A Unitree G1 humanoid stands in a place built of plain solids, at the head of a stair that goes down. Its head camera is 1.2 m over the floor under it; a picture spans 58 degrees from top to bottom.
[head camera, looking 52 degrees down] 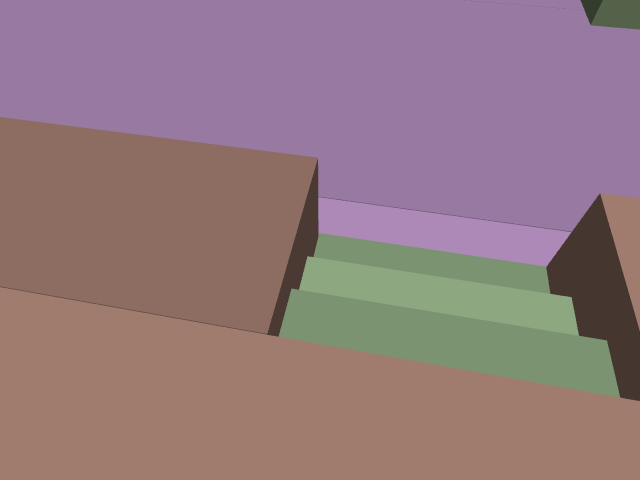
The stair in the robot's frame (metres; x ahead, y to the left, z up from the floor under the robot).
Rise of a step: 0.17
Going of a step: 0.27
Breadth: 1.10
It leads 11 degrees to the right of straight ahead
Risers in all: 4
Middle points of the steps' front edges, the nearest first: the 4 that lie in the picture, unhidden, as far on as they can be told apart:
0.47 -0.38 0.00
0.74 -0.43 -0.16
1.00 -0.48 -0.33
1.27 -0.54 -0.49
